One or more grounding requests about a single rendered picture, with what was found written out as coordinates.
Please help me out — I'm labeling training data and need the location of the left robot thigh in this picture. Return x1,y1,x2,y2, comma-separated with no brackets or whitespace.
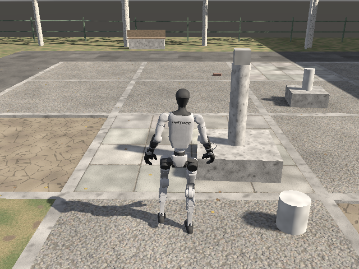
160,155,172,188

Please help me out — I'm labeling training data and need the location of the right robot forearm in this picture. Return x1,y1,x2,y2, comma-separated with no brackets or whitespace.
203,136,214,155

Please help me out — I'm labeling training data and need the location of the left robot forearm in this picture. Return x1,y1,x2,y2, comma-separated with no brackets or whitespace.
146,134,158,155

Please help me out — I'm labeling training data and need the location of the robot left hand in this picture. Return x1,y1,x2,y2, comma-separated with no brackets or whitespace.
144,152,157,165

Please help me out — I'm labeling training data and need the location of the left robot upper arm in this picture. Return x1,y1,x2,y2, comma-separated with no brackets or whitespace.
153,112,170,143

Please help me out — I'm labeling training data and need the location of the robot right hand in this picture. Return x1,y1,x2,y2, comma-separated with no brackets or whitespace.
202,153,215,164

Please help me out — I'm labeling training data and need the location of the right robot upper arm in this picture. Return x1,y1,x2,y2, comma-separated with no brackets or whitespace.
194,114,208,144

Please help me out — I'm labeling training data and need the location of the robot right foot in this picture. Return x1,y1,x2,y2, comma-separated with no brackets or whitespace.
185,219,193,234

